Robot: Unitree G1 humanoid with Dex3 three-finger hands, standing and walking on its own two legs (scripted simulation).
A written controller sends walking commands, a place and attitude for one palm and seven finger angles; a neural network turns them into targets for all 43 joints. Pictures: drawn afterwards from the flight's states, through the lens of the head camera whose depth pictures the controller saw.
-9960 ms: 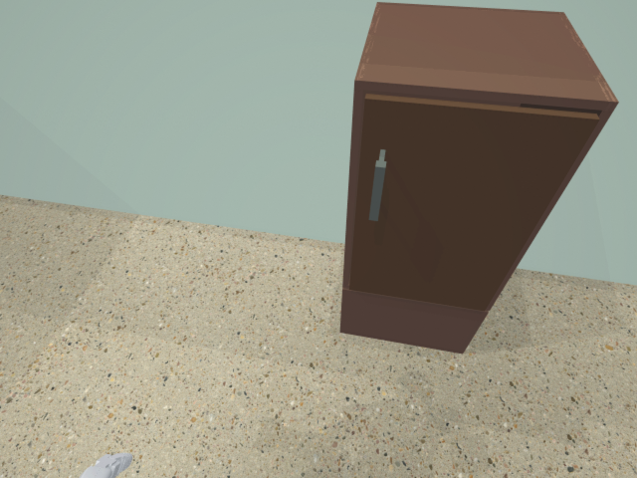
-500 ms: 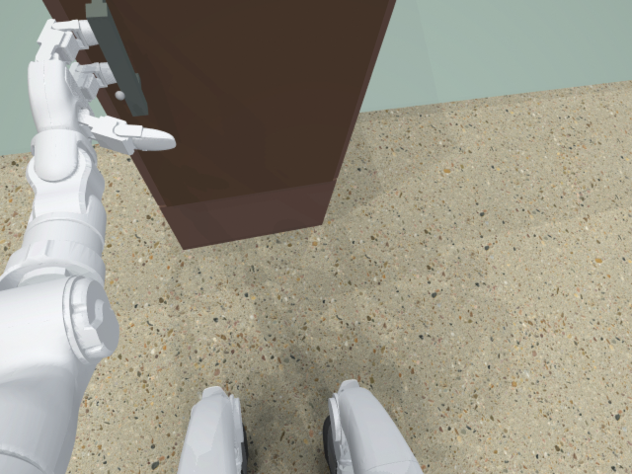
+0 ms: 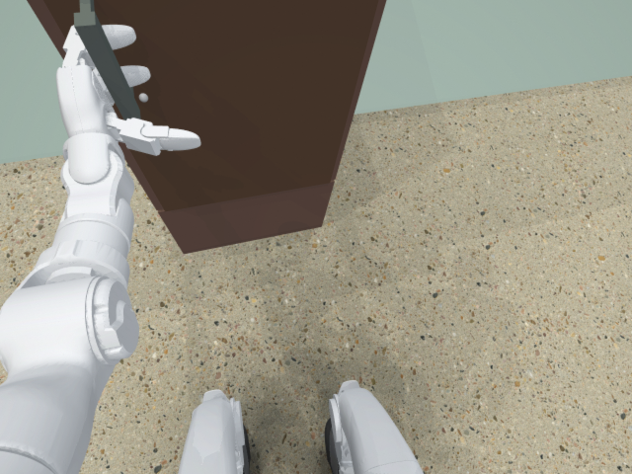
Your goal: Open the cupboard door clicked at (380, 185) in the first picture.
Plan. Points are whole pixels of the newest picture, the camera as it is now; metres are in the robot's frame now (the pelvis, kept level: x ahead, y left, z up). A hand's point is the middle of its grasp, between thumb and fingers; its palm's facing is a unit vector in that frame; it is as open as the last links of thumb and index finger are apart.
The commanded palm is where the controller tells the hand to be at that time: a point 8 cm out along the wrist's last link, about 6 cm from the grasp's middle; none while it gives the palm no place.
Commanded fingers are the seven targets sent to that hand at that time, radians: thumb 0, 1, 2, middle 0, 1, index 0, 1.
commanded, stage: slide the fingers in behind the handle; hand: left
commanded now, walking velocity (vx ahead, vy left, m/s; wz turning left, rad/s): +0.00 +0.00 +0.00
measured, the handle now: (111, 62) +0.60 +0.18 +0.08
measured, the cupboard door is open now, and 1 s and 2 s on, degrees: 0 0 27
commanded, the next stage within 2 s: close the thumb around the handle in 0.38 s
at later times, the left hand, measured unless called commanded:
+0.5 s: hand (141, 98) +0.55 +0.15 +0.07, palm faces +0.13 -0.99 -0.01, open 14.0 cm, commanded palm +0.52 +0.18 +0.07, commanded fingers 0.00 -0.39 0.35 -0.31 -1.21 -0.31 -1.21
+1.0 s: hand (143, 97) +0.55 +0.15 +0.07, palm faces +0.15 -0.99 -0.01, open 7.3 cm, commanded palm +0.53 +0.18 +0.07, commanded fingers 0.00 0.90 0.90 -0.40 -1.35 -0.40 -1.35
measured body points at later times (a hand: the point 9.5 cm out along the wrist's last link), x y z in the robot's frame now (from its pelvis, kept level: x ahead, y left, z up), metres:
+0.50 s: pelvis +0.00 +0.00 +0.00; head +0.16 +0.02 +0.42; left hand +0.54 +0.20 +0.07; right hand -0.01 -0.26 -0.11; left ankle +0.04 +0.12 -0.62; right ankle +0.01 -0.13 -0.62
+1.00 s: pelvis +0.00 +0.00 +0.00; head +0.16 +0.02 +0.42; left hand +0.54 +0.20 +0.07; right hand -0.01 -0.25 -0.11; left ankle +0.04 +0.12 -0.62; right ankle +0.01 -0.13 -0.62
